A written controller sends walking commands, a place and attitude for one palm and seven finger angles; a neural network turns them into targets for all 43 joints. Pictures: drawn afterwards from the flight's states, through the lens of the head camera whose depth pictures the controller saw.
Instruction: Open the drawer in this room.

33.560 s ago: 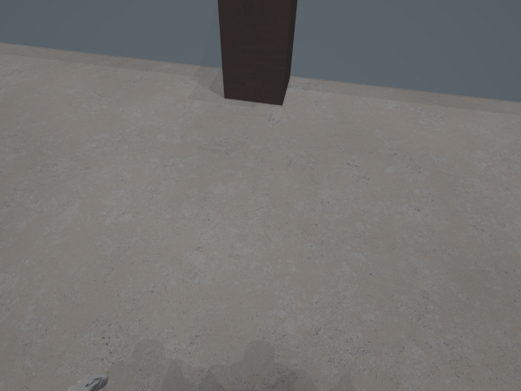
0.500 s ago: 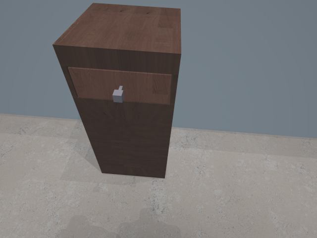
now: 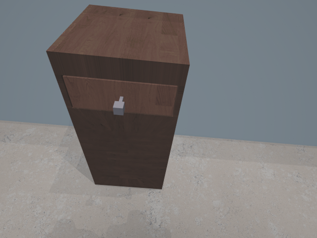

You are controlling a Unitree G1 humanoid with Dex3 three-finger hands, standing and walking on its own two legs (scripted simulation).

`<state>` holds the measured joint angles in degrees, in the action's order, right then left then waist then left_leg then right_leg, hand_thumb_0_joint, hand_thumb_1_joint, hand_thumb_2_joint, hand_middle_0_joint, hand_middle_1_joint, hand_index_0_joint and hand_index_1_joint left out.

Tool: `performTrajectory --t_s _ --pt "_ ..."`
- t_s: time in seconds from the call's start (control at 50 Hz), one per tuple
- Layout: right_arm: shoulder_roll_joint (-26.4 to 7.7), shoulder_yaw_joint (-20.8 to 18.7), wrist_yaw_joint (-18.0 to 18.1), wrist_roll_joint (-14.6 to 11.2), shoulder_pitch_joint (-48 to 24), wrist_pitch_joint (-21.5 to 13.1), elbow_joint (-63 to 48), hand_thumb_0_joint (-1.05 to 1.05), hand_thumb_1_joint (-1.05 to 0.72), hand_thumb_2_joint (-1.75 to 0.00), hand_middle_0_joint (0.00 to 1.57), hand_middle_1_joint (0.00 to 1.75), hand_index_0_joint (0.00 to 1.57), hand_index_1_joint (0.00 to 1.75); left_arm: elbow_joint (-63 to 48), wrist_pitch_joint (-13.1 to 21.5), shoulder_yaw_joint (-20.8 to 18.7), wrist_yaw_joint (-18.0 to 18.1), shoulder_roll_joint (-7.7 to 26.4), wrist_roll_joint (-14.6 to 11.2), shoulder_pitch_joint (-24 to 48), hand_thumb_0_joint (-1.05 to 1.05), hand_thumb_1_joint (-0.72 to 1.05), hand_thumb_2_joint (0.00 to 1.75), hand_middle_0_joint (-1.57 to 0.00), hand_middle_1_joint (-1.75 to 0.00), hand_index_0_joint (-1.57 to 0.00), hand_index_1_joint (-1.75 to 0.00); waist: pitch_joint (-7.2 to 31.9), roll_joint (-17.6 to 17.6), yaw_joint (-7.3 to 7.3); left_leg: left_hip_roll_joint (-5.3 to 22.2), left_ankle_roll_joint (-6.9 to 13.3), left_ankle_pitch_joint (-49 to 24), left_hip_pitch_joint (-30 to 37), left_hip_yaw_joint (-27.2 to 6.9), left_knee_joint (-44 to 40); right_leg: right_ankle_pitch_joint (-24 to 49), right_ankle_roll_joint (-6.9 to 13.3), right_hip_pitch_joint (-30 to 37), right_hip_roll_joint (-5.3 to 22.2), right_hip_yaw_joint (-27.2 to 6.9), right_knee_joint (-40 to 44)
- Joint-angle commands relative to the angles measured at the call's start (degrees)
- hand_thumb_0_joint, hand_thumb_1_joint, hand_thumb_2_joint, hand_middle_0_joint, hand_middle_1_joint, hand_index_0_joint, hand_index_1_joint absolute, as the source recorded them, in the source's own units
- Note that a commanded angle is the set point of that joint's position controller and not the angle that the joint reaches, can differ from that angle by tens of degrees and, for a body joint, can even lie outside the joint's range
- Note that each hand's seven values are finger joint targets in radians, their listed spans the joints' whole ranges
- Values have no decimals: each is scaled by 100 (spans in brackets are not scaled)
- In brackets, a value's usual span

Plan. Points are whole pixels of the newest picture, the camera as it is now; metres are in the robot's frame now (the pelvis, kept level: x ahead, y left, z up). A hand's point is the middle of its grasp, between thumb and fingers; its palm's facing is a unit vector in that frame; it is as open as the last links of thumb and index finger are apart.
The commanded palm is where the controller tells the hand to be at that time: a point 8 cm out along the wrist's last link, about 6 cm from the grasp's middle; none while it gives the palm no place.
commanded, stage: come to a stop and stand still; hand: left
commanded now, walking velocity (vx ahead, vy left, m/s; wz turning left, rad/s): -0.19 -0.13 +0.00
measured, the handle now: (120, 104) +0.54 +0.17 +0.01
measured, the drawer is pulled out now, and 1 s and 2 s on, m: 0.00 0.00 0.00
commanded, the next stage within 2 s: look again from close up in 1.44 s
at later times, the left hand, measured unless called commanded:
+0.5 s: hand out of the picture +0.15 +0.18 -0.16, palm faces +0.08 -0.97 -0.22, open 7.3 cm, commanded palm none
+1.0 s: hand out of the picture +0.03 +0.24 -0.17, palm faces +0.10 -0.97 -0.22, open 7.3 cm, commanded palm none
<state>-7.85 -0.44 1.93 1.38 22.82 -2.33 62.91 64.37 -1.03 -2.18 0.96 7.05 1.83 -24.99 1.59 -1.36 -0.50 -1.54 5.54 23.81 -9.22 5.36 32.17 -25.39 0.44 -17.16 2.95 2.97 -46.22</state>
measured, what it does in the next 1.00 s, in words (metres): steps on the spot: right foot, then left foot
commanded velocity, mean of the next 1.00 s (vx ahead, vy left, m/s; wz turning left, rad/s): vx -0.11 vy -0.02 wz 0.00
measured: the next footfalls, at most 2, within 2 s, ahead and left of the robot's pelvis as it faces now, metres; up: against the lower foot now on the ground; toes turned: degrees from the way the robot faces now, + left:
right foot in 0.34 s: +0.16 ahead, -0.09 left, +0.00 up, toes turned -2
left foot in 0.70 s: +0.11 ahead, +0.16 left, +0.00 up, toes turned +6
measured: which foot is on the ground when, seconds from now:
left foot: down 0.00-0.34, up 0.36-0.68, down 0.70-1.00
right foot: up 0.00-0.32, down 0.34-0.70, up 0.72-0.98, down 1.00-1.00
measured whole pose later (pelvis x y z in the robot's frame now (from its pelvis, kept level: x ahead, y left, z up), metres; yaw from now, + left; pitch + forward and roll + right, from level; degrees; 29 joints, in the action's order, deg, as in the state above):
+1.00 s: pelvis +0.04 +0.05 +0.01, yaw +2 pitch -1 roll +1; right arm -8.7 -1.1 1.5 0.7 10.3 0.8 58.2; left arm 59.9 -1.5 -1.8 1.6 10.4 1.1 -17.4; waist -2.4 -1.3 1.0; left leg -0.8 1.8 11.3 -14.9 4.9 26.7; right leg -17.9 -1.5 -9.2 2.9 0.8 -28.4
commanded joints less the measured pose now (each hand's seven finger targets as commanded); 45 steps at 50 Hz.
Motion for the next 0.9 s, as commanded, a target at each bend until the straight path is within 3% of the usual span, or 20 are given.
performTrajectory --t_s 0.0,0.06,0.12,0.16,0.26,0.28,0.3,0.32,0.34,0.38,0.42,0.48,0.58,0.64,0.66,0.68,0.7,0.74,0.78,0.88 --pt "-569 -20 137 -6 1160 -152 174 0 -90 -90 20 30 20 30 -659 298 -17 -20 167 -29 765 0 90 90 -20 -30 -20 -30 -1098 321 -243 1911 670 -5087 1031 -1955 -1511 42 29 -2234 228 -79 -1479" --pt "-508 37 223 -42 927 -184 180 0 -90 -90 20 30 20 30 -591 176 40 12 -24 -76 659 0 90 90 -20 -30 -20 -30 -703 435 -33 1433 50 -7143 967 -1078 -1270 802 -108 -1523 48 46 -768" --pt "-514 -1 283 -96 739 -119 218 0 -90 -90 20 30 20 30 -614 75 21 86 152 -109 732 0 90 90 -20 -30 -20 -30 -559 914 51 1191 -457 -7962 969 -767 -1169 1305 -79 -985 -203 300 2" --pt "-534 -115 305 -105 701 -8 210 0 -90 -90 20 30 20 30 -700 3 -26 115 297 -98 905 0 90 90 -20 -30 -20 -30 -617 1113 42 1209 -484 -8127 954 -773 -1044 1293 -8 -846 -357 480 239" --pt "-703 -387 296 -113 504 153 100 0 -90 -90 20 30 20 30 -850 0 -153 138 617 -57 667 0 90 90 -20 -30 -20 -30 -319 804 290 1380 -361 -7634 914 -958 -26 1724 249 56 -337 292 1315" --pt "-682 -400 273 -130 541 177 71 0 -90 -90 20 30 20 30 -830 45 -182 151 714 -53 465 0 90 90 -20 -30 -20 -30 -175 582 393 1239 -444 -6972 681 -1005 531 2333 334 552 -204 151 1845" --pt "-524 -401 232 -170 647 200 62 0 -90 -90 20 30 20 30 -755 101 -237 201 945 -18 217 0 90 90 -20 -30 -20 -30 181 -156 449 766 -568 -5115 -48 -768 1789 4851 661 1387 620 -538 1948" --pt "-290 -381 161 -189 606 188 -64 0 -90 -90 20 30 20 30 -633 164 -281 246 1135 -34 -42 0 90 90 -20 -30 -20 -30 730 -772 426 -245 -709 374 -1117 -356 3291 8246 1459 2296 1956 -1816 1669" --pt "-305 -403 180 -177 412 225 -160 0 -90 -90 20 30 20 30 -670 193 -232 264 1115 -91 133 0 90 90 -20 -30 -20 -30 659 -463 297 -196 -529 1219 -1119 -855 3753 8190 1723 1877 2291 -1662 1936" --pt "-102 -387 124 -128 29 385 -173 0 -90 -90 20 30 20 30 -908 135 -188 277 969 -84 913 0 90 90 -20 -30 -20 -30 -102 -291 86 118 -572 925 -1291 -903 4086 6622 1561 776 1926 -1214 2236" --pt "-105 -371 71 -95 -148 477 -231 0 -90 -90 20 30 20 30 -993 124 -164 292 861 -69 1242 0 90 90 -20 -30 -20 -30 -304 -255 -64 255 -646 692 -1350 -843 3745 5986 1374 356 1647 -841 2407" --pt "-181 -357 -2 -74 -352 528 -345 0 -90 -90 20 30 20 30 -1090 91 -202 239 1029 -39 1271 0 90 90 -20 -30 -20 -30 -157 -531 -72 264 -775 387 -1174 -531 2765 5378 1181 273 1358 -537 2385" --pt "-334 -343 -30 -74 -640 444 -584 0 -90 -90 20 30 20 30 -1172 27 -276 178 1191 -1 1170 0 90 90 -20 -30 -20 -30 196 -762 5 253 -785 22 -914 -280 1317 4682 1115 625 1196 -769 2104" --pt "-510 -350 -51 -75 -322 348 -551 0 -90 -90 20 30 20 30 -1215 -32 -279 142 1137 -65 1239 0 90 90 -20 -30 -20 -30 250 -494 -213 318 -737 -1474 265 -261 -497 3113 548 23 865 -615 1625" --pt "-887 -411 -45 -43 -305 291 -589 0 -90 -90 20 30 20 30 -1280 -72 -237 118 897 -91 1113 0 90 90 -20 -30 -20 -30 318 508 -175 1030 -519 -2153 603 -1042 -910 1791 214 -436 416 -314 1140" --pt "-1318 -462 -37 21 -604 276 -788 0 -90 -90 20 30 20 30 -1336 -108 -166 107 594 -142 1056 0 90 90 -20 -30 -20 -30 -54 1850 -93 2182 39 -3030 -52 -2280 -1530 -264 -120 -778 -131 47 397" --pt "-1339 -419 -38 62 -935 315 -915 0 -90 -90 20 30 20 30 -1328 -139 -160 128 710 -109 1190 0 90 90 -20 -30 -20 -30 -328 1427 -90 2394 514 -2543 -986 -2397 -1770 -688 -100 -382 -128 -328 -396" --pt "-1056 -312 37 67 -1417 259 -989 0 -90 -90 20 30 20 30 -1146 -184 -181 113 685 -51 1046 0 90 90 -20 -30 -20 -30 -585 1311 157 1913 434 -2139 -1357 -1879 -1901 -266 -95 -236 -70 -602 -893" --pt "-975 -248 29 44 -1567 260 -1021 0 -90 -90 20 30 20 30 -966 -147 -147 71 600 -43 699 0 90 90 -20 -30 -20 -30 -492 1132 273 1524 286 -2061 -958 -1391 -1747 116 -137 -287 -103 -443 -798" --pt "-966 -300 16 -13 -941 233 -731 0 -90 -90 20 30 20 30 -895 -22 -17 68 540 -78 812 0 90 90 -20 -30 -20 -30 3 911 -19 1489 345 -2669 355 -1405 -1528 36 -225 -78 -40 -141 930"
